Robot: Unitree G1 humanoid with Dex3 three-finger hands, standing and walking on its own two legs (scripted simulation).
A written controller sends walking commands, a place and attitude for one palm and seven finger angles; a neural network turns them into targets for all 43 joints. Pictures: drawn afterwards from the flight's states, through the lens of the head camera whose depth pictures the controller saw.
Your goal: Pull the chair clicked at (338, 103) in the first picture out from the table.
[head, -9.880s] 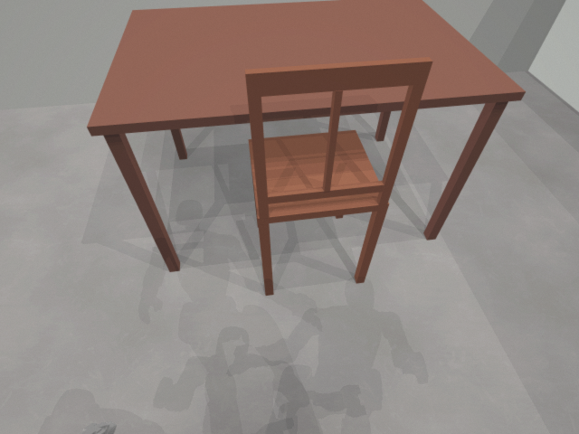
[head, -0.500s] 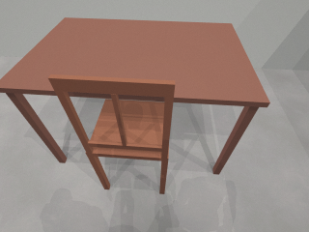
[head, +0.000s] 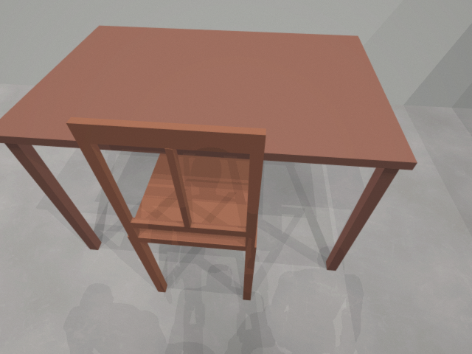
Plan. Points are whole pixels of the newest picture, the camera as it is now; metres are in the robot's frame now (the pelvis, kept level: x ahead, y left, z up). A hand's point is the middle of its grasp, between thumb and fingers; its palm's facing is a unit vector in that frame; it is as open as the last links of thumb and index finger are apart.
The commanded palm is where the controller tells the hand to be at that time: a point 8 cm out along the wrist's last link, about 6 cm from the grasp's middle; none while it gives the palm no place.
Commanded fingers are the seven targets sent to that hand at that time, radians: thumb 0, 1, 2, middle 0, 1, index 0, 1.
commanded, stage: come to a stop and stand still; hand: left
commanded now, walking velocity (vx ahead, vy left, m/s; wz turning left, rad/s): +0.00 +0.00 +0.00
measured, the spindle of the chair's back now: (180, 191) +0.49 +0.17 -0.07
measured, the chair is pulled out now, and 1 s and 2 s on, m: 0.00 0.00 0.00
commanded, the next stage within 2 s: look again from close up in 0.08 s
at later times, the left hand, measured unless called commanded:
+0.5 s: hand out of the picture +0.03 +0.21 -0.18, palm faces +0.00 -0.98 -0.21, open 7.4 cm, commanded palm none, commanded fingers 0.00 0.90 0.90 -0.20 -0.30 -0.20 -0.30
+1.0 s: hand out of the picture +0.01 +0.23 -0.18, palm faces -0.03 -0.98 -0.20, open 7.4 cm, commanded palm none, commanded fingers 0.00 0.90 0.90 -0.20 -0.30 -0.20 -0.30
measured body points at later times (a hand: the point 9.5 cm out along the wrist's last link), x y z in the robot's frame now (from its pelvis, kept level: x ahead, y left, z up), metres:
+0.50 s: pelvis +0.01 +0.03 -0.01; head +0.01 +0.03 +0.44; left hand +0.03 +0.26 -0.17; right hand +0.04 -0.20 -0.16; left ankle +0.00 +0.14 -0.74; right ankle -0.05 -0.08 -0.74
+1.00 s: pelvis +0.01 +0.06 +0.00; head +0.03 +0.06 +0.44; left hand +0.01 +0.28 -0.16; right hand +0.02 -0.17 -0.16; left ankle +0.00 +0.14 -0.74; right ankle -0.05 -0.08 -0.74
